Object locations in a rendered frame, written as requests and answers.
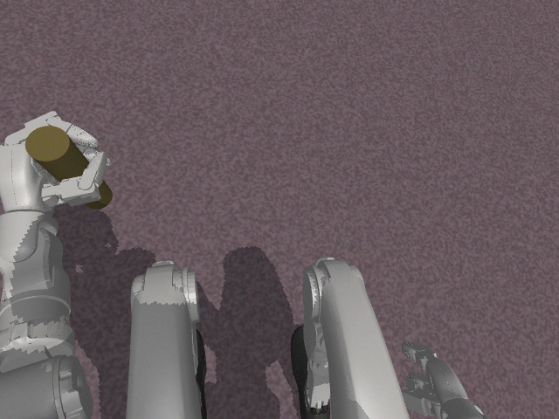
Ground right robot arm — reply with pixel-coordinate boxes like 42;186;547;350
440;398;489;419

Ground can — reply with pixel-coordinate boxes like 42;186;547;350
25;126;113;210

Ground left robot arm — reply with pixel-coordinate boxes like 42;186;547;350
0;209;93;419

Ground right robot foot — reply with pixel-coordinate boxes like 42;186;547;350
291;326;330;419

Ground left robot hand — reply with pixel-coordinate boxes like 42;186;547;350
0;111;112;216

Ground right robot hand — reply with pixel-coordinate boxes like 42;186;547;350
401;342;469;419

